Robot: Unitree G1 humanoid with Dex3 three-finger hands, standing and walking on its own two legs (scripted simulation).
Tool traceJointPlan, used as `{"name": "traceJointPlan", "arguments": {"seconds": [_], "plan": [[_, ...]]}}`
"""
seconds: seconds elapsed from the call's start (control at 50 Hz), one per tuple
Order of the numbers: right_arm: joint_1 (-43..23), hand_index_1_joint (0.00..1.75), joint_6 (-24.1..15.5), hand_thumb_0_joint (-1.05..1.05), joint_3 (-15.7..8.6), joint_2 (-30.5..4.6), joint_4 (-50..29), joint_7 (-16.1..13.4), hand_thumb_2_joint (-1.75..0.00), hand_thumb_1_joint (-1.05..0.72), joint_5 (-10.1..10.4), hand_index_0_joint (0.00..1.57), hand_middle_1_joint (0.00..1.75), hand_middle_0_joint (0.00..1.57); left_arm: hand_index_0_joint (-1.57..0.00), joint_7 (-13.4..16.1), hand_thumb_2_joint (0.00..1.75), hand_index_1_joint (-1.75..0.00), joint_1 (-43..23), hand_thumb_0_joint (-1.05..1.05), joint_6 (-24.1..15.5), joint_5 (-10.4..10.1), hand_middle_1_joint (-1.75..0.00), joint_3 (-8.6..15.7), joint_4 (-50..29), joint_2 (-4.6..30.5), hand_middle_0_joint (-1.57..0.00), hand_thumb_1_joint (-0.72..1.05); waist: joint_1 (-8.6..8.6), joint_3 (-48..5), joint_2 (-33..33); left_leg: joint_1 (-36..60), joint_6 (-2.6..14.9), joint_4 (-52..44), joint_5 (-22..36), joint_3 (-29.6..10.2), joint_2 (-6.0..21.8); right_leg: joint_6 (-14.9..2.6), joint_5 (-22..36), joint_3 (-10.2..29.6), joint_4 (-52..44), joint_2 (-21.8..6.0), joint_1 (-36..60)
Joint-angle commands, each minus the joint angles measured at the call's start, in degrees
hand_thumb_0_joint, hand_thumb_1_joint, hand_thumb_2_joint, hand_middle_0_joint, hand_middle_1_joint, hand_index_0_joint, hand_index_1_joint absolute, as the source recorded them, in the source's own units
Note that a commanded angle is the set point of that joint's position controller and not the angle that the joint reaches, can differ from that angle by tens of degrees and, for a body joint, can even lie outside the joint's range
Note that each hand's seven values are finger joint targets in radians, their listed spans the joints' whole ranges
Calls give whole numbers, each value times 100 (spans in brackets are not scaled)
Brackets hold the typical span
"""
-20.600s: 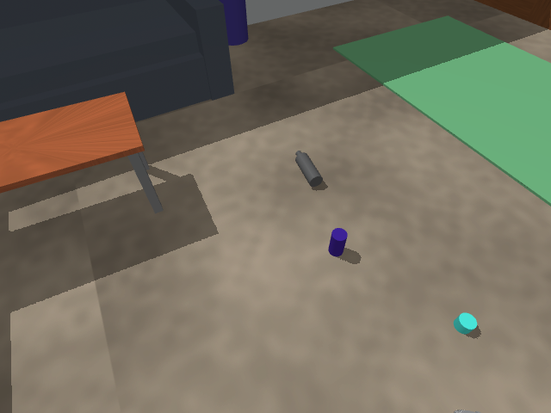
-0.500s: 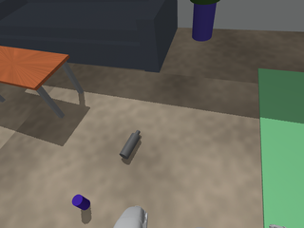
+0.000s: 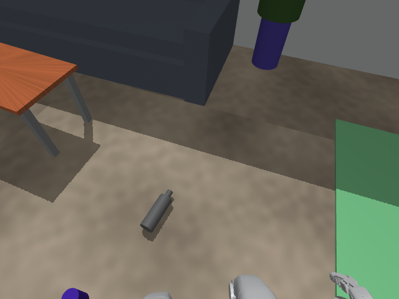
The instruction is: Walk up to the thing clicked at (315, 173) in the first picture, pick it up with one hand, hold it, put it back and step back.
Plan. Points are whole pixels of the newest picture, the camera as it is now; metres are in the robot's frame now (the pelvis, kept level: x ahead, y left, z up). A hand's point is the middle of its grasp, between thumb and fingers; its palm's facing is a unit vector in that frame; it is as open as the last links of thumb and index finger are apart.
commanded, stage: walk up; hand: left
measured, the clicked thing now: (158, 208) +0.59 +0.21 -0.73
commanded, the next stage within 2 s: none
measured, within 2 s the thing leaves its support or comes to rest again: neither
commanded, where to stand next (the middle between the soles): +0.19 +0.00 m, yaw -3 degrees
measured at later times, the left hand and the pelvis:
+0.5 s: hand (87, 286) +0.15 +0.25 -0.12, palm faces -0.05 -0.88 -0.46, open 7.4 cm; pelvis +0.09 -0.02 +0.00, yaw -2 degrees
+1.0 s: hand (92, 268) +0.19 +0.27 -0.16, palm faces -0.06 -0.94 -0.34, open 7.4 cm; pelvis +0.13 +0.01 +0.00, yaw -3 degrees
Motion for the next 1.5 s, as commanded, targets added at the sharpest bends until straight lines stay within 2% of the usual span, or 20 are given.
{"name": "traceJointPlan", "arguments": {"seconds": [0.0, 0.1, 0.14, 0.18, 0.2, 0.22, 0.26, 0.32, 0.38, 0.46, 0.56, 0.58, 0.6, 0.62, 0.64, 0.7, 0.82, 0.9, 1.06, 1.48], "plan": [[223, 30, -124, 0, -511, -1559, -366, -160, -90, -90, -41, 20, 30, 20, -20, 2, 90, -30, 451, 0, -93, -3, -30, 315, -283, 920, -20, 90, -56, -98, 1329, 214, 1227, -1317, 1384, -938, 1302, 173, 417, -117, -857, -275, -446], [87, 30, -8, 0, -499, -1575, -472, -94, -90, -90, -126, 20, 30, 20, -20, 41, 90, -30, 139, 0, -201, 61, -30, 363, -249, 918, -20, 90, -95, -69, 1293, -324, 1237, -1054, 1095, -809, 1244, 219, 960, -433, -2160, -141, 285], [-57, 30, 74, 0, -448, -1482, -495, -118, -90, -90, -87, 20, 30, 20, -20, 123, 90, -30, 398, 0, -242, 80, -30, 358, -87, 787, -20, 90, 126, -291, 1045, -638, 1039, -341, 1488, -639, 1153, 171, 1663, -526, -2695, 60, 1114], [-111, 30, 130, 0, -297, -1063, -538, -142, -90, -90, 0, 20, 30, 20, -20, 216, 90, -30, 795, 0, -293, 105, -30, 429, 88, 1051, -20, 90, 387, -658, 197, -897, 589, 804, 749, -256, 640, 79, 2194, -404, -3291, 113, 2083], [110, 30, 139, 0, -212, -825, -526, -158, -90, -90, 39, 20, 30, 20, -20, 272, 90, -30, 977, 0, -328, 143, -30, 526, 57, 1393, -20, 90, 481, -1002, -824, -1073, 332, 1959, -266, 91, 174, -137, 2089, 634, -3891, -658, 2340], [575, 30, 199, 0, -183, -776, -510, -128, -90, -90, 5, 20, 30, 20, -20, 256, 90, -30, 986, 0, -355, 151, -30, 610, -147, 1787, -20, 90, 298, -1088, -1235, -1809, 123, 2800, -1776, -159, -318, -623, 1123, 2850, -4393, -1871, 2575], [521, 30, 330, 0, -430, -1496, -243, -213, -90, -90, -105, 20, 30, 20, -20, 259, 90, -30, 419, 0, -269, 90, -30, 610, -285, 1891, -20, 90, 235, -677, -684, -2024, 133, 3481, -2198, -540, 27, -1409, -502, 3405, -4553, -2218, 1889], [505, 30, 359, 0, -449, -1478, 45, -169, -90, -90, -42, 20, 30, 20, -20, 267, 90, -30, 21, 0, -242, 89, -30, 474, -343, 1507, -20, 90, 91, -348, -542, -1938, 42, 3166, -1261, -758, 296, -932, -814, 1839, -4646, -1396, 1279], [559, 30, 387, 0, -378, -1247, 160, -124, -90, -90, -114, 20, 30, 20, -20, 256, 90, -30, 71, 0, -240, 147, -30, 431, -350, 1408, -20, 90, 119, -407, -735, -1631, -58, 2606, -900, -526, 185, -877, 384, 1126, -4424, -1057, 1106], [372, 30, 356, 0, -317, -1051, 324, -128, -90, -90, -122, 20, 30, 20, -20, 230, 90, -30, -256, 0, -150, 188, -30, 398, -361, 1340, -20, 90, 95, -423, -990, -822, -170, 1274, -733, -271, 132, -821, 769, 545, -4152, -902, 588], [405, 30, 286, 0, -365, -1149, 697, -219, -90, -90, -117, 20, 30, 20, -20, 192, 90, -30, -761, 0, 73, 86, -30, 265, -293, 1170, -20, 90, -80, -449, -535, 446, -49, 471, -40, -109, -11, -587, -575, 593, -3701, -914, -551], [391, 30, 253, 0, -380, -1242, 706, -246, -90, -90, -139, 20, 30, 20, -20, 187, 90, -30, -796, 0, 105, 84, -30, 190, -267, 1039, -20, 90, -167, -486, -348, 577, 23, 196, -279, -275, 47, -448, -761, 559, -3497, -828, -708], [318, 30, 211, 0, -385, -1436, 679, -278, -90, -90, -185, 20, 30, 20, -20, 183, 90, -30, -654, 0, 142, 59, -30, 110, -211, 795, -20, 90, -132, -456, 427, 501, 131, -710, -1069, -1252, 645, -270, -906, 380, -2917, -544, -849], [-17, 30, 136, 0, -371, -1660, 549, -298, -90, -90, -217, 20, 30, 20, -20, 176, 90, -30, -520, 0, 175, -17, -30, 22, -154, 539, -20, 90, 43, -388, 1206, -54, 424, -1619, -2056, -2752, 1489, 21, -650, -29, -2063, 78, -644], [-395, 30, 148, 0, -388, -1956, 513, -285, -90, -90, -150, 20, 30, 20, -20, 233, 90, -30, -483, 0, 213, -25, -30, 156, 91, 949, -20, 90, 20, -105, 1383, -1039, 896, -1847, -2520, -3068, 1876, 76, -788, 22, -1506, 120, -8], [-764, 30, 134, 0, -232, -1505, 578, -290, -90, -90, -180, 20, 30, 20, -20, 199, 90, -30, -340, 0, 197, -22, -30, 187, 467, 989, -20, 90, 190, 35, 1254, -1091, 696, -1403, -1355, -1845, 1180, 62, -419, 74, -1713, 57, 416], [-649, 30, 158, 0, -147, -1297, 715, -287, -90, -90, -51, 20, 30, 20, -20, 266, 90, -30, -554, 0, 61, 77, -30, 143, 791, 943, -20, 90, 99, -869, 1150, -206, 317, -371, 972, -1099, 918, 43, 1338, 65, -3565, -61, 1561], [-918, 30, 147, 0, -145, -1325, 916, -339, -90, -90, -46, 20, 30, 20, -20, 192, 90, -30, -1121, 0, 98, 12, -30, 34, 820, 952, -20, 90, -20, -763, 733, -63, 167, -970, -411, -1092, 769, 29, 1203, 181, -3312, -161, 1213], [-1186, 30, 150, 0, -80, -1172, 1221, -317, -90, -90, -2, 20, 30, 20, -20, 203, 90, -30, -1268, 0, 21, 11, -30, -24, 1180, 911, -20, 90, -34, -748, 146, 560, 119, -632, 954, -637, 618, -17, 2129, 430, -3947, -442, 1209], [-1337, 30, 153, 0, -47, -1089, 1687, -298, -90, -90, -80, 20, 30, 20, -20, 198, 90, -30, -1736, 0, 104, 72, -30, 27, 1351, 830, -20, 90, -21, -786, 316, 669, -52, -1365, 843, -550, 624, 101, 1897, 335, -4422, -393, 1717]]}}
